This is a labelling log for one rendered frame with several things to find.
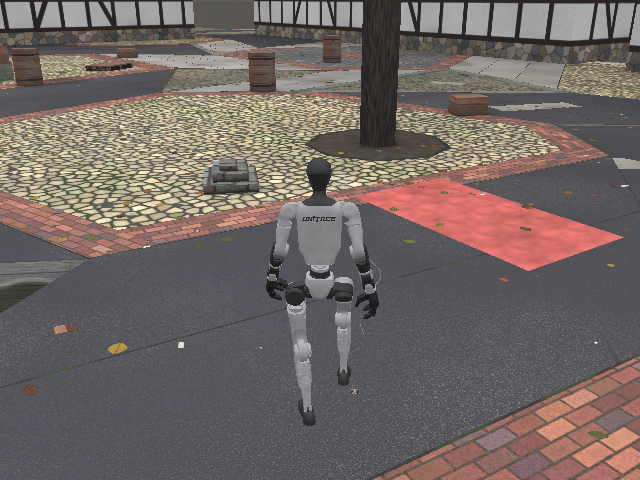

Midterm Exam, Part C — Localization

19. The right robot upper arm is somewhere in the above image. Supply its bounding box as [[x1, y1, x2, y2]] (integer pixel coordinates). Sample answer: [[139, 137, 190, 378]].
[[340, 201, 365, 259]]

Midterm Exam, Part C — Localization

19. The left robot shin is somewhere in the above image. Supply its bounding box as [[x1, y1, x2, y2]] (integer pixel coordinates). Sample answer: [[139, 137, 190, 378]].
[[293, 344, 312, 412]]

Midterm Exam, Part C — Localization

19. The robot right hand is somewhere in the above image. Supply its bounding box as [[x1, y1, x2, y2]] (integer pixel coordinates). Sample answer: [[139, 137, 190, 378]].
[[355, 291, 379, 319]]

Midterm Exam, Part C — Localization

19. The robot right foot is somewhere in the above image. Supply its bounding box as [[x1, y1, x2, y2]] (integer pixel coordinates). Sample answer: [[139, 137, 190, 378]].
[[337, 365, 351, 386]]

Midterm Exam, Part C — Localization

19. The robot right forearm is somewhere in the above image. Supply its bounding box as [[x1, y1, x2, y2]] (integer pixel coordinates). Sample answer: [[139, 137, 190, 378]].
[[355, 243, 376, 294]]

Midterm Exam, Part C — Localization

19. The robot left forearm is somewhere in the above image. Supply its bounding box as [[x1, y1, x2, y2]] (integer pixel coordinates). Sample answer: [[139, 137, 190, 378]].
[[267, 241, 284, 281]]

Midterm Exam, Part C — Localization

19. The left robot upper arm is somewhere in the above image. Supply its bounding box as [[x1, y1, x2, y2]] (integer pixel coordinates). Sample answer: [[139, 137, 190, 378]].
[[273, 202, 299, 257]]

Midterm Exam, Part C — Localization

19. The robot left hand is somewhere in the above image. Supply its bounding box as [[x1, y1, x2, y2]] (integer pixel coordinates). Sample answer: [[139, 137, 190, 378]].
[[266, 278, 288, 300]]

